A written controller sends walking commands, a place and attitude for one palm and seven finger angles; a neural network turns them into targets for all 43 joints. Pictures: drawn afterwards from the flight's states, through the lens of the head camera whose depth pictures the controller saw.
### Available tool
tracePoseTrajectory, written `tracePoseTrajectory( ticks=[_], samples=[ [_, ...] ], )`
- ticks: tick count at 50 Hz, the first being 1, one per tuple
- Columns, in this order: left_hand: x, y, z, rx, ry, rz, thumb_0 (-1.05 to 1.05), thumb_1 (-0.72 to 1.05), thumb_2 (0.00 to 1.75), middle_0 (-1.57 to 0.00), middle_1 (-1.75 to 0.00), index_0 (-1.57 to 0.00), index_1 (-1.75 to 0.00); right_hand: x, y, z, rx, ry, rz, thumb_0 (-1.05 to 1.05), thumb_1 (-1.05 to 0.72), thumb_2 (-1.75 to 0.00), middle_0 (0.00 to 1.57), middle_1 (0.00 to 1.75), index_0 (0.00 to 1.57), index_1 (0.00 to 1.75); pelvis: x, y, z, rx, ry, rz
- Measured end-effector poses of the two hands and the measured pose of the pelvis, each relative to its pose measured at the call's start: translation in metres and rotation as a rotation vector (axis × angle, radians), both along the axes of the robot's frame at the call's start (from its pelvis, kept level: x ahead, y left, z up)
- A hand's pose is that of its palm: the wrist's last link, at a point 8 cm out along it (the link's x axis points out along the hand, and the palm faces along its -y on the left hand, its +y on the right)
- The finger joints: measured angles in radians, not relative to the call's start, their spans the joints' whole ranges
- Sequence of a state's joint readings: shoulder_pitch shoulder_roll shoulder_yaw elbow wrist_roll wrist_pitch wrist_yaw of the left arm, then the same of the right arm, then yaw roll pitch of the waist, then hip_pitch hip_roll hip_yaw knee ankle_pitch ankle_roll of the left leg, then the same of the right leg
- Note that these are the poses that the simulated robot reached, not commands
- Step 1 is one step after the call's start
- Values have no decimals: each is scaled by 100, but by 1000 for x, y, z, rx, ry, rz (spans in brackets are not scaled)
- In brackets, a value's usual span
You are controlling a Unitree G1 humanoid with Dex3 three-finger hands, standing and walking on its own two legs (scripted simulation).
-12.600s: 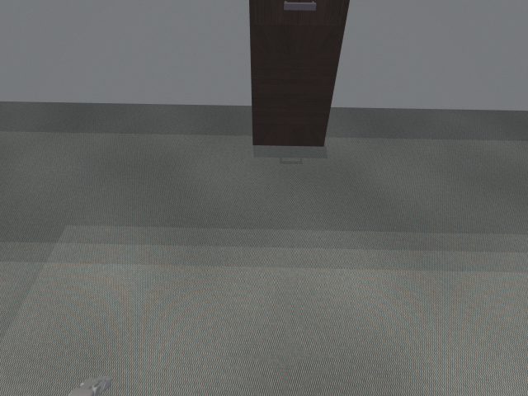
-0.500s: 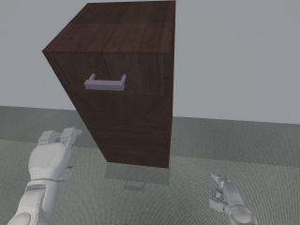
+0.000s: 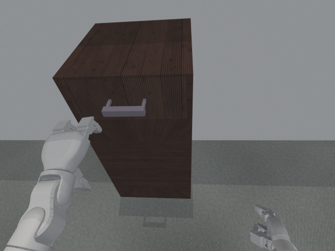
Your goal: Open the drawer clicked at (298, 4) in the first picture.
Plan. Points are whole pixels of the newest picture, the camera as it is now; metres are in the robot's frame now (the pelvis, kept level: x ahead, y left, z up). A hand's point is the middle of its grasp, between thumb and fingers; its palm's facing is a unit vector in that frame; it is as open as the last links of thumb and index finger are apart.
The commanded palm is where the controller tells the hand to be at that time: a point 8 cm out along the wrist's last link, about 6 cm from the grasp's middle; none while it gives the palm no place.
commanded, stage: raise the hand with hooked fingers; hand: left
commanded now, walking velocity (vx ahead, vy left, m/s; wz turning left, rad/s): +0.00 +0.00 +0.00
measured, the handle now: (125, 106) +0.53 +0.21 +0.04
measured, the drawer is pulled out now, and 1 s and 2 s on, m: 0.00 0.00 0.00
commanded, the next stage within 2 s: move the hooked fingers above the handle in 0.64 s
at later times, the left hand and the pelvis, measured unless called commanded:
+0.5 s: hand (58, 153) +0.27 +0.27 +0.14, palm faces +0.06 -0.08 -1.00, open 13.8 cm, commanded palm +0.24 +0.27 +0.21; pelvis -0.04 +0.03 +0.01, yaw +1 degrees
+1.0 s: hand (72, 147) +0.29 +0.24 +0.14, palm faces +0.07 -0.03 -1.00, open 13.8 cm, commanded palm +0.27 +0.26 +0.20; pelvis -0.04 -0.01 +0.01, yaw +1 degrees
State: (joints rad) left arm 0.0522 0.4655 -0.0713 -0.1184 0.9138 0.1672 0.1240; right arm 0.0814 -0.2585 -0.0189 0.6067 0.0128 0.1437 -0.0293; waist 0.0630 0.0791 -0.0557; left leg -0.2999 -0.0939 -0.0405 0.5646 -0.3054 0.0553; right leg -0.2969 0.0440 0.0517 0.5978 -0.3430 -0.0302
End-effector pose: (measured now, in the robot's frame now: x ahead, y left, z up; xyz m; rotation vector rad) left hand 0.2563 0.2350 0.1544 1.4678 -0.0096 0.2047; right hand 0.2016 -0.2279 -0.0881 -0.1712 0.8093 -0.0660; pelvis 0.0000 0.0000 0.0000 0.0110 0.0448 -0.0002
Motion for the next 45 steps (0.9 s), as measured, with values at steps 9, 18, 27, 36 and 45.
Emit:
tracePoseTrajectory(
  ticks=[9, 18, 27, 36, 45],
  samples=[
    [11, 31, 50, 46, -50, 7, 0, -47, 31, -32, -119, -32, -118, 5, 59, 15, 67, -36, 102, 1, -91, -90, 20, 30, 20, 30, -13, 18, 6, -13, -52, 10],
    [8, 45, 55, 28, 52, -19, 0, -49, 30, -32, -120, -32, -120, -28, 66, 8, 54, 26, 118, 1, -90, -90, 20, 30, 20, 30, -26, 30, 9, -20, -62, 18],
    [-14, 34, 38, 37, 41, -150, 0, -49, 30, -32, -120, -32, -120, -65, 44, -1, -2, 99, 88, 1, -91, -90, 20, 30, 20, 30, -38, 31, 10, -20, -71, 13],
    [-20, 41, 58, 47, -44, -37, 0, -49, 30, -32, -120, -32, -120, -68, 38, -7, 29, 102, 81, 1, -91, -90, 20, 30, 19, 30, -46, 22, 10, -13, -67, 19],
    [-9, 11, 33, 52, 93, -91, 0, -49, 30, -32, -120, -32, -120, -50, 29, 5, 29, 16, 83, 1, -91, -90, 20, 30, 20, 30, -46, 6, 10, -6, -75, 22]
  ],
)
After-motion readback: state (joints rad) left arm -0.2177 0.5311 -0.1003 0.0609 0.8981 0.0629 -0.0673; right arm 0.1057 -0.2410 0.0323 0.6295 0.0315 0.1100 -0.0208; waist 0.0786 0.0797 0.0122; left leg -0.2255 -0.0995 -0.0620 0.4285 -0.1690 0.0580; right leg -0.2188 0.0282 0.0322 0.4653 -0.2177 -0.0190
